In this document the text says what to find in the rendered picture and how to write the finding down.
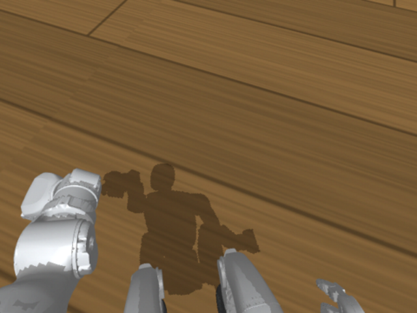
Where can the left robot hand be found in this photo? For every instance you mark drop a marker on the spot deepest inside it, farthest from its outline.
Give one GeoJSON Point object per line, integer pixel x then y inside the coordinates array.
{"type": "Point", "coordinates": [38, 195]}

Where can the left robot arm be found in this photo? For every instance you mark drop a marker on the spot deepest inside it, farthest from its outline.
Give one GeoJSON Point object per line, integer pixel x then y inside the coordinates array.
{"type": "Point", "coordinates": [56, 249]}

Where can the right robot hand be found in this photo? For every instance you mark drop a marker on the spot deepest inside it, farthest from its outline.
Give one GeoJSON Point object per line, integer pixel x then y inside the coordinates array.
{"type": "Point", "coordinates": [346, 303]}

